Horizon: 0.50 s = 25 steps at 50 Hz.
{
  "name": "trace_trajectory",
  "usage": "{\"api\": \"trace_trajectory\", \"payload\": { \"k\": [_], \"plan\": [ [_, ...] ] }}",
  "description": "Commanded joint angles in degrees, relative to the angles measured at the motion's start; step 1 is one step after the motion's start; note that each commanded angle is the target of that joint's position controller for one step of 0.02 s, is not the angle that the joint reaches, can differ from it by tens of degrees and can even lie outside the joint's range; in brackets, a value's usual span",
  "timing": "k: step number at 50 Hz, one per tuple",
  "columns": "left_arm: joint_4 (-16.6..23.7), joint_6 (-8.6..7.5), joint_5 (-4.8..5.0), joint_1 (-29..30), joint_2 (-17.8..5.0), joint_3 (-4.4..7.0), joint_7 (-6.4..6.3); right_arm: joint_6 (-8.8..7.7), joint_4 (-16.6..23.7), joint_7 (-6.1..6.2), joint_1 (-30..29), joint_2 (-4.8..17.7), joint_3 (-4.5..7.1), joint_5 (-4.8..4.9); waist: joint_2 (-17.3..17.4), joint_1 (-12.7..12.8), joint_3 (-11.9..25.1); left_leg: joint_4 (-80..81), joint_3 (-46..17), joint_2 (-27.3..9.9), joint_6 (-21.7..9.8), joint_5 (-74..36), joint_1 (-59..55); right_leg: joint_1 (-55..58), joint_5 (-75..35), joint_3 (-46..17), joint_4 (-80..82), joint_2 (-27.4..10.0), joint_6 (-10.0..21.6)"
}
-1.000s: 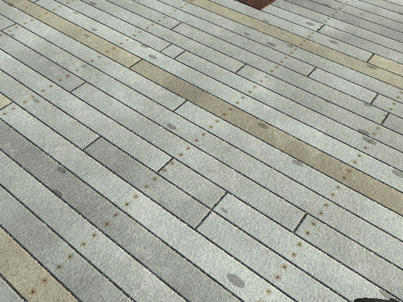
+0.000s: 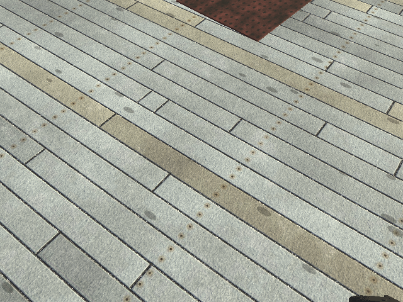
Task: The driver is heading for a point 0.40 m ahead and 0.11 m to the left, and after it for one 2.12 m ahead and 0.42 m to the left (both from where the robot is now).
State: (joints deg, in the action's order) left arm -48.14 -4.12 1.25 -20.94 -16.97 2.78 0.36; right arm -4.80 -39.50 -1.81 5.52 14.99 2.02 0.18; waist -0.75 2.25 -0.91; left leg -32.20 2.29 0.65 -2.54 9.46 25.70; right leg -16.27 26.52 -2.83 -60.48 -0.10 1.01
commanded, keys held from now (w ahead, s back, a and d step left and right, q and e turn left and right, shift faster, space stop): w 0.28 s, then w+q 0.06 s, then q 0.60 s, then no key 0.06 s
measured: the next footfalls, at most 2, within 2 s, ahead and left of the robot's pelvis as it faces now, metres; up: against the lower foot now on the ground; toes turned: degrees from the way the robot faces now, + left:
right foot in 0.42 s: +0.40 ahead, -0.15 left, +0.00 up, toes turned +1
left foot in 0.90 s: +0.37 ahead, +0.10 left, +0.00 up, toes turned +21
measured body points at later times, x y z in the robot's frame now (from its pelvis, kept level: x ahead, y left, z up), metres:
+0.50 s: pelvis +0.25 -0.05 +0.00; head +0.30 -0.06 +0.45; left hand +0.46 +0.20 -0.08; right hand +0.28 -0.33 -0.14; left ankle +0.10 +0.09 -0.67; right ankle +0.36 -0.15 -0.73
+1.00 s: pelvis +0.33 -0.01 +0.01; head +0.36 +0.03 +0.45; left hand +0.37 +0.31 -0.12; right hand +0.57 -0.23 -0.07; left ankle +0.33 +0.09 -0.73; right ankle +0.34 -0.15 -0.66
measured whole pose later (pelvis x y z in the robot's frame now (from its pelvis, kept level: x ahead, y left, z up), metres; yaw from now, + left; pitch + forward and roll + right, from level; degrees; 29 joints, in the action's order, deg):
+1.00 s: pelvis +0.33 -0.01 +0.01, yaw +21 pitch +2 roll -2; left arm -46.9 0.4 0.0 -4.5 -18.2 4.9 -0.9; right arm 1.9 -37.2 0.1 9.4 17.0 4.9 -0.5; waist -1.7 0.0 -3.2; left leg -31.6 0.6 0.1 -2.1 12.9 20.6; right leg -25.7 29.7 4.0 -59.0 -3.2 -3.3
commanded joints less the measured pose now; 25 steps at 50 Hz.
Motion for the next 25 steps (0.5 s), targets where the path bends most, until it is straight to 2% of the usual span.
{"api": "trace_trajectory", "payload": {
  "k": [1, 2, 3, 4, 5, 7, 8, 9, 12, 15, 17, 19, 20, 21, 22, 23, 24, 25],
  "plan": [
    [6.89, -2.02, -0.14, 5.93, -6.86, 1.44, -0.01, 0.39, 0.10, 0.43, 9.78, 7.51, 2.32, -0.05, 4.16, -5.50, 5.46, 16.96, -24.45, -16.68, -11.76, 2.61, -26.37, -27.99, -5.76, -1.06, -9.60, -5.64, 0.45],
    [6.74, -1.37, -0.66, 5.13, -6.11, 1.64, -0.20, 0.10, 0.34, 0.24, 7.92, 6.30, 1.88, -0.67, 4.96, -3.35, 3.44, 19.20, -21.39, -15.01, -11.16, -0.48, -20.45, -24.37, -8.61, -1.44, -6.86, -7.19, 0.25],
    [6.33, -0.82, -0.74, 3.88, -5.21, 1.52, -0.19, -0.27, 0.24, 0.02, 7.34, 6.08, 1.89, -0.75, 6.27, -2.22, 2.97, 20.39, -19.09, -14.07, -11.37, -5.52, -17.12, -21.25, -9.67, -1.28, -5.51, -7.53, -0.13],
    [6.02, -0.22, -0.72, 2.54, -3.86, 1.28, -0.30, -0.65, -0.23, 0.01, 6.88, 6.61, 2.12, -0.47, 6.90, -1.04, 3.35, 21.76, -17.44, -13.94, -12.03, -6.50, -15.32, -20.09, -10.64, -0.89, -4.10, -7.64, -0.81],
    [6.08, 0.20, -0.84, 3.27, -3.67, 1.25, -0.51, -1.01, -0.69, 0.06, 6.98, 6.91, 2.29, -0.30, 6.04, -0.90, 2.69, 22.92, -15.43, -13.40, -12.13, -7.84, -14.08, -20.21, -12.39, -0.81, -2.41, -7.89, -1.27],
    [7.26, 0.46, -1.14, 6.99, -2.99, 1.05, -0.74, -1.21, -1.87, 0.55, 8.37, 7.97, 2.61, -0.27, 4.72, -1.43, 1.27, 24.07, -12.50, -13.04, -11.97, -11.13, -14.11, -22.42, -17.80, -0.60, 3.33, -8.12, -2.05],
    [7.65, 0.35, -1.51, 9.06, -2.96, 1.05, -0.68, -1.17, -2.51, 0.76, 9.69, 7.63, 2.57, 0.00, 3.71, -2.24, 0.72, 24.01, -10.45, -11.96, -11.07, -14.17, -15.07, -23.12, -20.99, -0.26, 6.56, -7.80, -2.05],
    [8.16, 0.14, -1.27, 10.49, -1.88, 0.69, -0.48, -0.94, -2.93, 0.97, 10.00, 8.83, 2.82, -0.04, 4.78, -2.35, 0.76, 24.23, -9.56, -11.97, -10.59, -12.83, -15.49, -22.63, -24.49, -0.15, 11.03, -7.64, -2.01],
    [9.37, -0.35, -0.85, 16.64, -1.26, 0.31, 0.26, -0.54, -4.26, 1.40, 12.52, 9.71, 3.02, 0.43, 3.99, -4.83, -0.50, 24.53, -7.09, -11.24, -9.28, -10.38, -16.58, -20.14, -30.88, 1.14, 20.94, -6.06, -1.77],
    [11.25, -0.78, -0.47, 21.91, -1.67, 0.27, 1.14, 0.13, -6.14, 1.55, 15.91, 10.49, 3.28, 1.03, 4.04, -6.85, -2.18, 23.00, -8.33, -13.04, -9.04, -7.99, -20.02, -19.61, -30.82, 1.27, 26.47, -4.88, -1.32],
    [12.30, -1.28, -0.39, 23.37, -2.43, 0.52, 1.77, 0.82, -6.97, 1.81, 16.74, 10.78, 3.46, 1.29, 4.37, -6.45, -2.80, 20.66, -10.30, -14.44, -8.47, -7.96, -22.59, -18.97, -27.57, 0.56, 29.55, -4.14, -0.44],
    [11.71, -1.95, -1.14, 20.51, -3.97, 1.20, 1.93, 1.66, -7.28, 2.28, 15.83, 11.27, 3.72, 1.08, 5.51, -4.36, -1.47, 15.04, -11.51, -13.99, -6.72, -17.06, -24.39, -13.68, -24.75, 1.03, 32.73, -2.32, 0.60],
    [10.33, -2.29, -1.72, 15.73, -5.06, 1.89, 1.73, 2.04, -7.11, 2.48, 14.73, 11.23, 3.67, 1.13, 5.56, -1.58, 1.48, 9.12, -10.50, -11.82, -5.14, -24.77, -24.21, -6.38, -26.65, 2.54, 35.46, -0.74, 1.64],
    [8.63, -2.66, -2.62, 9.13, -7.84, 2.96, 1.31, 2.02, -6.63, 2.59, 14.93, 9.54, 3.07, 0.79, 4.40, 1.03, 7.22, 0.01, -8.58, -8.00, -2.70, -25.44, -20.53, 5.85, -35.94, 1.98, 35.23, -2.61, 3.40],
    [8.04, -2.57, -3.97, 0.97, -12.65, 3.97, 0.66, 1.61, -4.37, 2.61, 15.62, 5.52, 1.60, -0.96, -4.30, 3.00, 17.31, -18.10, -5.78, -2.62, 0.76, -5.78, -6.81, 25.61, -55.89, -8.90, 29.34, -15.15, 7.84],
    [8.13, -1.40, -3.17, 0.48, -13.85, 4.20, 0.61, 1.05, -4.87, 2.47, 24.34, 1.96, 0.40, -0.09, -18.14, 0.52, 26.45, -35.15, -5.87, 3.31, 3.93, 30.37, 9.53, 39.75, -59.38, -26.11, 30.86, -27.56, 16.77],
    [9.28, -0.47, -2.51, 1.00, -9.35, 3.21, 0.36, 1.24, -5.84, 2.64, 21.54, 8.65, 2.24, 1.09, -10.41, 2.80, 25.73, -40.82, -11.06, 0.75, 4.39, 29.05, 11.56, 34.80, -52.87, -25.33, 33.55, -24.67, 15.16],
    [9.44, -0.07, -2.05, 4.45, -6.97, 2.41, -0.07, 1.80, -4.29, 2.83, 16.40, 9.94, 2.95, 1.86, -7.98, 2.06, 17.90, -41.87, -9.16, -1.23, 4.56, 25.87, 15.21, 28.44, -50.75, -17.50, 34.59, -22.81, 13.23]
  ]
}}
